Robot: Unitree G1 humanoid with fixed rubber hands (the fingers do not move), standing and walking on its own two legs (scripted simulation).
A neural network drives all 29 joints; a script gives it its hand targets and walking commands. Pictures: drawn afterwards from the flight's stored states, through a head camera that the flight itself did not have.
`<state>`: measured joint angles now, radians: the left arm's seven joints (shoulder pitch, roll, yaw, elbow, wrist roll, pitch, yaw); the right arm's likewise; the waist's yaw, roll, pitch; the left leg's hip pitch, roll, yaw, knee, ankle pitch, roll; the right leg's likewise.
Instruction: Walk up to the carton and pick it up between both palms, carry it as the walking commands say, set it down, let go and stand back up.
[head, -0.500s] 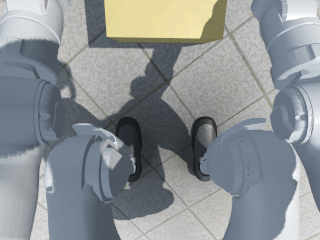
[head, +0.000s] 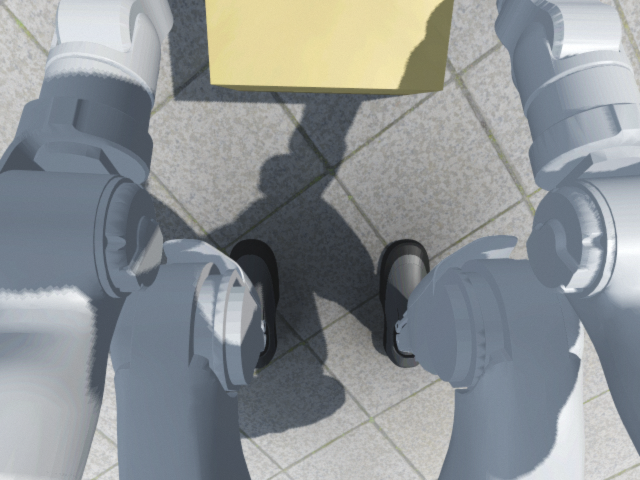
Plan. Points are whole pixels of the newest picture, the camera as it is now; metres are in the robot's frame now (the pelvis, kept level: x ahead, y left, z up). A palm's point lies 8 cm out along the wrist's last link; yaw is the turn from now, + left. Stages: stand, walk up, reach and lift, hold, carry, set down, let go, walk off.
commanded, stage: reach and lift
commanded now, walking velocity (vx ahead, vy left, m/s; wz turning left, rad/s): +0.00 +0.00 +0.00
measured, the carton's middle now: out of the picture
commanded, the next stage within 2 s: none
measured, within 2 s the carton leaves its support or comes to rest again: leaves its support in 0.66 s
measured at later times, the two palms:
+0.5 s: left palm out of the picture +0.56 +0.17 -0.19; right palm out of the picture +0.56 -0.14 -0.19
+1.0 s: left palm out of the picture +0.56 +0.17 -0.11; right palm out of the picture +0.55 -0.14 -0.13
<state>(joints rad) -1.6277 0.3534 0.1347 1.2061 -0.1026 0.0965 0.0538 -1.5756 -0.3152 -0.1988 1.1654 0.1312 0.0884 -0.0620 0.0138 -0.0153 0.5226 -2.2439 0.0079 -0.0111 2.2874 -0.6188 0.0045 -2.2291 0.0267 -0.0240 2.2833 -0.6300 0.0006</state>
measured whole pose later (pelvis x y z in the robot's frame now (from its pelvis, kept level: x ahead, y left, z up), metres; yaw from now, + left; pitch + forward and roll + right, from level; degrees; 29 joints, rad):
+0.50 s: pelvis +0.00 +0.01 -0.01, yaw +0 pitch +32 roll -1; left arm -1.60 0.34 0.13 1.15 -0.10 0.17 0.04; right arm -1.54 -0.35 -0.17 1.13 0.19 0.15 -0.03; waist 0.02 -0.02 0.52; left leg -2.24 0.01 0.00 2.32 -0.64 0.03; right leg -2.22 0.04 -0.01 2.31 -0.65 0.02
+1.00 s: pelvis -0.01 +0.00 +0.02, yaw +0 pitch +31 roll -2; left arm -1.61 0.30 0.22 1.06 -0.03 0.25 0.08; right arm -1.52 -0.30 -0.23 1.01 0.11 0.24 -0.13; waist 0.03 0.00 0.48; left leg -2.17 -0.02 -0.03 2.21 -0.58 0.00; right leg -2.15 0.07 0.00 2.20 -0.59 0.03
